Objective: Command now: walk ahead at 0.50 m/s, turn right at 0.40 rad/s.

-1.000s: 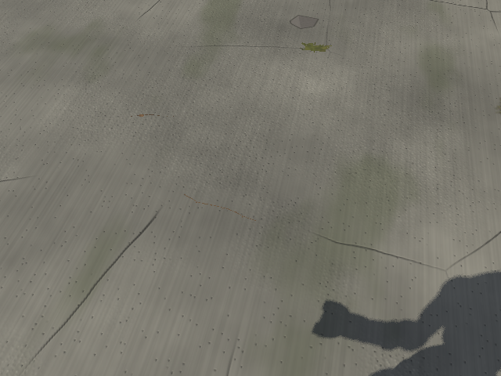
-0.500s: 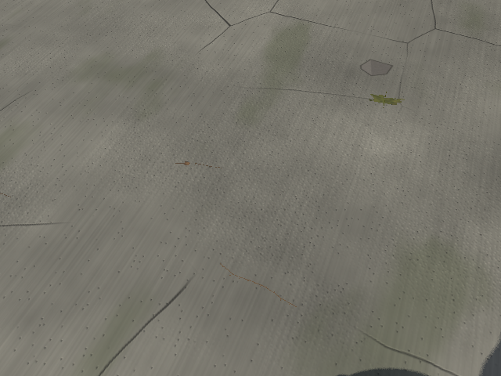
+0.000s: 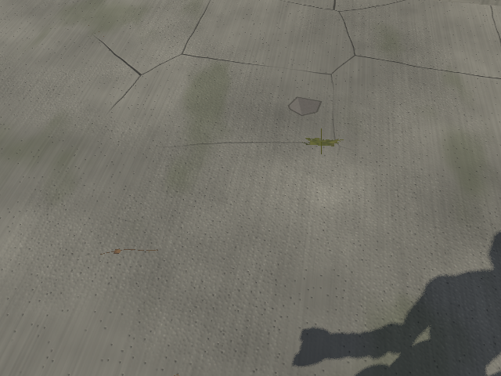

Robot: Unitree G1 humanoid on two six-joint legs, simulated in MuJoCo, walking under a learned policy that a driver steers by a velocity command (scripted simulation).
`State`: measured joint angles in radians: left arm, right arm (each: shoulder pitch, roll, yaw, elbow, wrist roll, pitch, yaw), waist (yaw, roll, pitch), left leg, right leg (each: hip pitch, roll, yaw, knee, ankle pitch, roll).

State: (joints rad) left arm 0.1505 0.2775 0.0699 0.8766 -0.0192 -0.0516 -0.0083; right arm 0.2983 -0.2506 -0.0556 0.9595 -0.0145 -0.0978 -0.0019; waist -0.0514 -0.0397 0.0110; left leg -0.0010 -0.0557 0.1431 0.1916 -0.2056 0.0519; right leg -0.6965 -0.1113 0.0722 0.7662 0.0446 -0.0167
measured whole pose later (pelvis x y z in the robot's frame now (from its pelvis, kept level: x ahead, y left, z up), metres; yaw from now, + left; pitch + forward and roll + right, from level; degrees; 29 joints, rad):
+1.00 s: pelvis +0.55 -0.11 +0.00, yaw -33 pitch +2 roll +2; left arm 0.15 0.30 0.08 0.66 -0.01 -0.02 0.00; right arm 0.29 -0.27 -0.07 0.88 0.00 -0.08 0.00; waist -0.07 -0.04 0.05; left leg -0.08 -0.01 0.13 0.28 -0.22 0.02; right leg -0.66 -0.09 0.06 0.81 -0.12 0.00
